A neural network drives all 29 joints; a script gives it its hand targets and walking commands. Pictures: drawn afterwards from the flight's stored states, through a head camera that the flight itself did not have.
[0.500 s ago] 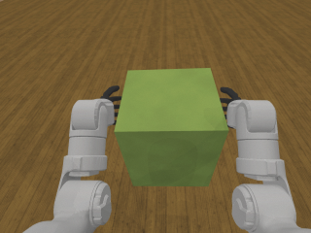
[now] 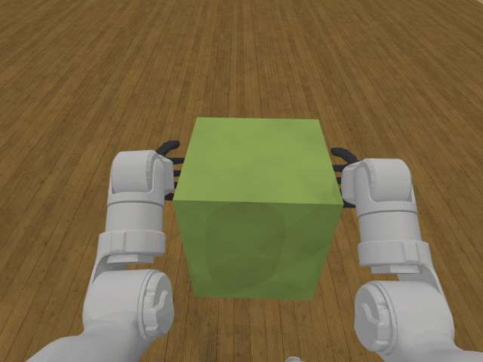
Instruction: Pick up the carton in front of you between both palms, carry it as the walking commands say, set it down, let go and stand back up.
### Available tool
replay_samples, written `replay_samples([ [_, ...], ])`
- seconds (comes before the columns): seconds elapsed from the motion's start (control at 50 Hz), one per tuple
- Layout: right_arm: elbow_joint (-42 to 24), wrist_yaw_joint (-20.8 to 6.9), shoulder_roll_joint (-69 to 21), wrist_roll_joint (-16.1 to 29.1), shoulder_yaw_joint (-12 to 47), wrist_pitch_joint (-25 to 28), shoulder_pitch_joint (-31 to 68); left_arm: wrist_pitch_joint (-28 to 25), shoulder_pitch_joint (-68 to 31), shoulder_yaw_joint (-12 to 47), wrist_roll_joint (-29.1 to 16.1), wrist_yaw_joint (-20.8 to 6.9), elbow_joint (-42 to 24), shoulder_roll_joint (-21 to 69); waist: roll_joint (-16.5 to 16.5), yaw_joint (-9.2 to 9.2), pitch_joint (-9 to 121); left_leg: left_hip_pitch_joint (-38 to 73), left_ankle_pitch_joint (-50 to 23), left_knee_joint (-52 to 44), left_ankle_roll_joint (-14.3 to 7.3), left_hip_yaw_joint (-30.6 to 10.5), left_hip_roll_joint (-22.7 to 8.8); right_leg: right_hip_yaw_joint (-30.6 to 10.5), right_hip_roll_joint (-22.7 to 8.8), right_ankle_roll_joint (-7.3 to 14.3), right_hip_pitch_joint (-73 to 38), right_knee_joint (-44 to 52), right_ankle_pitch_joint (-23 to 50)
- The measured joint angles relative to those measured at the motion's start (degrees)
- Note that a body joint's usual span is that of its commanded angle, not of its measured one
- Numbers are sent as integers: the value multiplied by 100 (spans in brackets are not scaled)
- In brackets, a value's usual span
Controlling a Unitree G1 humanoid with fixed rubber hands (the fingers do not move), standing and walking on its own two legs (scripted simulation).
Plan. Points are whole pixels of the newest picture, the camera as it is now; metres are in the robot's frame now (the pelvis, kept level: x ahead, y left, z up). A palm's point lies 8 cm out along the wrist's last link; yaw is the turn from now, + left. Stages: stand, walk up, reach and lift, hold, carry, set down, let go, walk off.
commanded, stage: carry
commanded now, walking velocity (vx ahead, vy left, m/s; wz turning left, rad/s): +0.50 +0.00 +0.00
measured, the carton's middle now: (255, 209) +0.37 -0.01 +0.06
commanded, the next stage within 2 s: none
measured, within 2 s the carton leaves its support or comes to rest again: neither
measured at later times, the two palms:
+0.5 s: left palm (157, 107) +0.61 +0.19 +0.11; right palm (293, 109) +0.61 -0.11 +0.11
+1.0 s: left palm (186, 62) +0.91 +0.16 +0.07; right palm (285, 67) +0.91 -0.14 +0.07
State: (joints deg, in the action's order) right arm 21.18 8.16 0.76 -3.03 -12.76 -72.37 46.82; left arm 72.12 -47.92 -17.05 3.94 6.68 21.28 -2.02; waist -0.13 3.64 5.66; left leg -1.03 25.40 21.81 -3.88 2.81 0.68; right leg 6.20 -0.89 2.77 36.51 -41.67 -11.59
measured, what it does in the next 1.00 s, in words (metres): walks ahead: right foot, then left foot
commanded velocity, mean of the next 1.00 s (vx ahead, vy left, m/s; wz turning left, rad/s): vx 0.50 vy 0.00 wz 0.00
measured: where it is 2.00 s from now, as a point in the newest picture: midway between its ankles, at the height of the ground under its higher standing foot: (224, 183)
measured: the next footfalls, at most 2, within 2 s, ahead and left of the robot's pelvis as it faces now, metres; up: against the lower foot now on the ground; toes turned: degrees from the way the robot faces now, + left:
right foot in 0.08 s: +0.22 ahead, -0.11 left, +0.00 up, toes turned -8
left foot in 0.46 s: +0.44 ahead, +0.14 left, +0.00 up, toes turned +8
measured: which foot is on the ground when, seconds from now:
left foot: down 0.00-0.08, up 0.10-0.44, down 0.46-0.98, up 1.00-1.00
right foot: up 0.00-0.06, down 0.08-0.46, up 0.48-0.92, down 0.94-1.00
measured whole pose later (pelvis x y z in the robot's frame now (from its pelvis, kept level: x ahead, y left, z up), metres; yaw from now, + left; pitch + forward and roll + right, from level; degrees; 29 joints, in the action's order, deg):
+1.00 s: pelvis +0.64 +0.02 -0.02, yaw -1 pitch +3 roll -2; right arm -7.7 5.9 -4.8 -6.7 -6.9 -71.9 14.6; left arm 69.2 -14.5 -8.7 7.9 4.3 -6.6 8.0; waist 3.7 -0.6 9.5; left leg -1.2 28.8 41.6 1.4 6.6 -6.0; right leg 13.1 -2.5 4.0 29.0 -34.2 -7.3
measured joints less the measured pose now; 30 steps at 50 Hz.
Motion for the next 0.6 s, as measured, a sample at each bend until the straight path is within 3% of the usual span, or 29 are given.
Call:
replay_samples([
  [0.08, -145, -5, -42, -36, 23, 143, -186, -148, 322, 91, -6, -24, -275, 83, 78, -114, -99, 346, 521, 492, 116, 47, -62, 321, 129, 216, -596, 1175, 738],
  [0.12, -285, -27, 45, 19, 60, 248, -363, -345, 505, 178, 53, -29, -378, 228, 269, -289, -236, -217, 384, 2094, 236, 15, -217, 396, 249, 234, -699, 986, 532],
  [0.16, -505, -36, 52, 82, 24, 321, -580, -414, 728, 295, 135, -27, -629, 352, 222, -351, -465, -1137, 249, 3895, 263, -218, -70, 390, 193, 189, -842, 918, 263],
  [0.2, -892, -35, -32, 73, 6, 305, -860, -423, 1066, 393, 102, 0, -1036, 443, 138, -394, -676, -1907, -8, 4579, 246, -232, -56, 370, 140, 87, -1137, 1188, 213],
  [0.32, -2626, -24, -669, -67, -51, 317, -1914, -457, 2300, 240, 58, 87, -2915, 1006, 24, -553, -919, -3119, -439, 2848, 401, -75, -274, 179, 24, -60, -2037, 1990, 64],
  [0.42, -3669, -108, -1059, -268, 116, 421, -2909, -505, 3110, 519, 74, -50, -3742, 1136, 8, -475, -480, -2824, -1726, 818, 441, 265, -362, 91, -189, -381, -2865, 2080, -564],
  [0.46, -3872, -135, -967, -264, 286, 447, -3120, -472, 3155, 650, 128, -95, -3865, 1103, -20, -446, -232, -2444, -2135, 344, 336, 475, -362, 57, -290, -516, -3064, 1638, -1069],
  [0.5, -3833, -153, -944, -283, 439, 551, -3200, -456, 3212, 641, 173, -153, -3942, 1059, -250, -404, -42, -2307, -1846, 708, 97, 681, -222, -174, -506, -494, -2813, 587, -1284],
  [0.56, -3518, -166, -937, -368, 525, 430, -3232, -408, 3429, 631, 256, -213, -3741, 1041, -115, -344, 271, -1983, -1312, 734, 23, 778, -317, -380, -255, -355, -1901, -1214, -1753],
  [0.6, -3362, -181, -911, -401, 551, 320, -3350, -314, 3521, 691, 311, -235, -3549, 1020, -27, -288, 372, -1634, -1250, 462, 77, 778, -367, -238, -169, -330, -1465, -1380, -1812],
])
